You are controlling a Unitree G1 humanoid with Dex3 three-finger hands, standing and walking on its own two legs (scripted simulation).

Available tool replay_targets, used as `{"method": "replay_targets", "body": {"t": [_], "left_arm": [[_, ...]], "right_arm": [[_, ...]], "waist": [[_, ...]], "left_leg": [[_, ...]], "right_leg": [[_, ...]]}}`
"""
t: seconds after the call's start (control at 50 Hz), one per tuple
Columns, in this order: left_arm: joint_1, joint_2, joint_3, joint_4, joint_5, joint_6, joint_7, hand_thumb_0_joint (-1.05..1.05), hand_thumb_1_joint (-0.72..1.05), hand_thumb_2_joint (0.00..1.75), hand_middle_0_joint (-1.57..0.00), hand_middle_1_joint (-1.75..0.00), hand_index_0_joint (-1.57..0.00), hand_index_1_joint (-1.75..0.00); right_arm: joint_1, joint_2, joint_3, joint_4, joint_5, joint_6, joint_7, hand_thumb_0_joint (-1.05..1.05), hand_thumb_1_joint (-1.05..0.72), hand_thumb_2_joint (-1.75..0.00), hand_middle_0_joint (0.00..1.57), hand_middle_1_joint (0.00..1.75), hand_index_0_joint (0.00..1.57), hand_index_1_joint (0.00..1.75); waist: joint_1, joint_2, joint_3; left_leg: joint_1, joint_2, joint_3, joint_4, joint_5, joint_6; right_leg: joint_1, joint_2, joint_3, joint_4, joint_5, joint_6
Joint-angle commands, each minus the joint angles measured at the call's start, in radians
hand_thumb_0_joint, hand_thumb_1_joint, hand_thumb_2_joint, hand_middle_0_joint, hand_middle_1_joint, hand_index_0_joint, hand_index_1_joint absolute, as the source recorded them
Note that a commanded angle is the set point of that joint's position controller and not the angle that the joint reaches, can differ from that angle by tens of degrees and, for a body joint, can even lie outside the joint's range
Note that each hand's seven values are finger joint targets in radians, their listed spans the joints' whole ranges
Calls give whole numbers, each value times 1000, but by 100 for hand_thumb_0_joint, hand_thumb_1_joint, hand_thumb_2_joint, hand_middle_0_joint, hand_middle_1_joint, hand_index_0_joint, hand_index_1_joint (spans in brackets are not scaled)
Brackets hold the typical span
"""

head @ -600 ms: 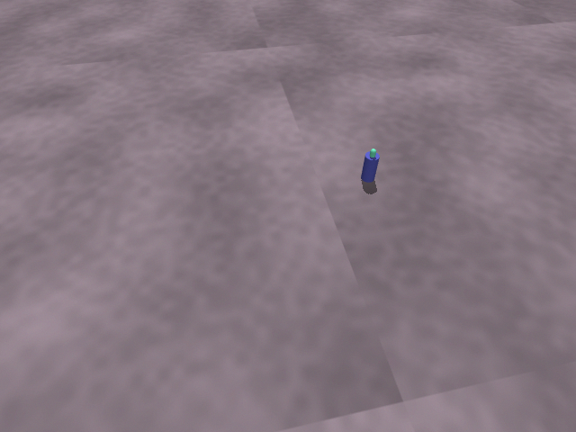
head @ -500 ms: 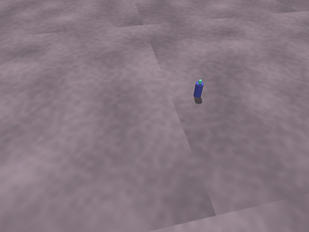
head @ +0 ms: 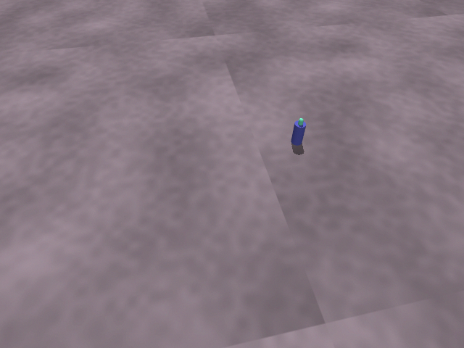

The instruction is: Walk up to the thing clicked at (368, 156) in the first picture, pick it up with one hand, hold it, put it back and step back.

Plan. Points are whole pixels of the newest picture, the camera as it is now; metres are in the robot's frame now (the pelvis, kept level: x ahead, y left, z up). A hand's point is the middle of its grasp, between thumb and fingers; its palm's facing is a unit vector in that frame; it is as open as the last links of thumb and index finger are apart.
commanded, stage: stand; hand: left
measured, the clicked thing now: (298, 130) +1.44 -0.37 -0.69
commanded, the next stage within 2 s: walk up in 0.52 s
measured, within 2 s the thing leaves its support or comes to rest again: neither
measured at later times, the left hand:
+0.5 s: hand out of the picture +0.08 +0.25 -0.16, palm faces -0.03 -0.94 -0.34, open 7.4 cm
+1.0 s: hand (159, 307) +0.23 +0.17 -0.14, palm faces -0.18 -0.91 -0.38, open 7.4 cm
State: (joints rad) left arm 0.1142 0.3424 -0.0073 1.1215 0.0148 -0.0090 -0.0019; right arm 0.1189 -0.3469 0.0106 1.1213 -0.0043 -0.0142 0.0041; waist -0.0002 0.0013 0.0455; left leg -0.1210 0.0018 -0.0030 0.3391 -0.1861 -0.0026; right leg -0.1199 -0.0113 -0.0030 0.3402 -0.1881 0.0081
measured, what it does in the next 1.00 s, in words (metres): walks ahead: right foot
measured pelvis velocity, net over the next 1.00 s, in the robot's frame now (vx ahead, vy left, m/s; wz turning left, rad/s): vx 0.13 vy -0.09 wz -0.22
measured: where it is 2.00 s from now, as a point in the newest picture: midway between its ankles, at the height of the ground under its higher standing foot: (294, 275)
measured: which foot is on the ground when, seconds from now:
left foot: down 0.00-0.84, up 0.86-1.00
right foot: down 0.00-0.56, up 0.58-0.82, down 0.84-1.00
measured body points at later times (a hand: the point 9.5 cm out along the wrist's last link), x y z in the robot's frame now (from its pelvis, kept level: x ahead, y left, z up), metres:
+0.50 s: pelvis +0.01 +0.00 +0.00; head +0.02 +0.00 +0.45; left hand +0.08 +0.30 -0.13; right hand +0.09 -0.30 -0.13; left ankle +0.00 +0.12 -0.75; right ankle +0.00 -0.12 -0.75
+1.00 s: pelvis +0.13 -0.09 -0.02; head +0.13 -0.11 +0.43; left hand +0.24 +0.22 -0.12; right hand +0.14 -0.44 -0.14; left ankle +0.13 +0.04 -0.69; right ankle +0.12 -0.22 -0.75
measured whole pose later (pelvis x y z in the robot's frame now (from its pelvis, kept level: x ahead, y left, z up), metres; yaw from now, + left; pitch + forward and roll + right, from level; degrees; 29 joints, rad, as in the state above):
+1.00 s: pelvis +0.13 -0.09 -0.02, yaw -12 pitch -3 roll -1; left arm 0.28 0.39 0.07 0.92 0.02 -0.04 -0.08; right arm 0.23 -0.47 -0.07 0.96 -0.01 -0.04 0.05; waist 0.03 0.07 0.06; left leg -0.39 0.08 0.04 1.04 -0.42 0.02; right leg -0.24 -0.01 -0.04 0.57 -0.28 -0.02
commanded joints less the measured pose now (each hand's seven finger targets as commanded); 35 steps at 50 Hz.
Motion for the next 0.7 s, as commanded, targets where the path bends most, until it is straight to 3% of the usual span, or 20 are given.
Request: {"method": "replay_targets", "body": {"t": [0.0,0.48,0.5,0.52,0.54,0.56,0.58,0.62,0.64,0.68], "left_arm": [[-36,215,44,-61,-5,-24,10,0,90,90,-20,-30,-20,-30],[-30,211,45,-61,-5,-22,13,0,90,90,-20,-30,-20,-30],[8,312,117,-158,20,-19,-28,0,90,90,-20,-30,-20,-30],[-94,278,110,-175,23,-9,-46,0,90,90,-20,-30,-20,-30],[-182,249,112,-224,31,-2,-61,0,90,90,-20,-30,-20,-30],[-179,258,115,-252,33,-3,-66,0,90,90,-20,-30,-20,-30],[-135,269,116,-248,27,-10,-72,0,90,90,-20,-30,-20,-30],[-30,268,125,-238,17,-13,-97,0,90,90,-20,-30,-20,-30],[-1,272,129,-233,18,-12,-109,0,90,90,-20,-30,-20,-30],[-2,257,131,-243,17,-11,-125,0,90,90,-20,-30,-20,-30]], "right_arm": [[-43,-211,-43,-58,-3,-21,-12,0,-90,-90,20,30,20,30],[-44,-216,-45,-54,-4,-18,-16,0,-90,-90,20,30,20,30],[34,-335,-125,-127,-30,-49,-3,0,-90,-90,20,30,20,30],[105,-360,-147,-94,-35,-58,-1,0,-90,-90,20,30,20,30],[166,-396,-172,-101,-34,-64,-3,0,-90,-90,20,30,20,30],[131,-405,-175,-136,-29,-72,-3,0,-90,-90,20,30,20,30],[96,-381,-168,-159,-28,-81,-3,0,-90,-90,20,30,20,30],[39,-354,-164,-201,-36,-88,2,0,-90,-90,20,30,20,30],[2,-361,-169,-223,-41,-88,7,0,-90,-90,20,30,20,30],[-11,-351,-166,-245,-46,-91,17,0,-90,-90,20,30,20,30]], "waist": [[3,5,-78],[2,11,-71],[-37,-20,-148],[-96,61,-52],[-145,176,18],[-120,122,69],[-78,45,59],[-23,86,10],[-4,131,13],[-3,160,30]], "left_leg": [[18,124,-93,-54,140,30],[18,121,-87,-57,158,27],[174,123,-86,21,-331,93],[287,203,-189,-59,-505,138],[262,378,-358,-187,-574,206],[180,475,-417,-216,-541,259],[117,455,-392,-220,-489,249],[122,399,-272,-213,-458,229],[84,383,-208,-211,-428,224],[1,312,-62,-175,-353,186]], "right_leg": [[20,-120,87,-53,142,-34],[32,-124,83,-66,167,-31],[-142,-43,100,58,-287,-63],[-450,-11,37,204,-349,-50],[-604,-12,16,447,-291,-36],[-653,-82,99,558,-272,-32],[-605,-114,139,595,-225,-32],[-540,-139,120,553,-206,-23],[-485,-142,88,524,-202,-16],[-368,-124,33,406,-164,-9]]}}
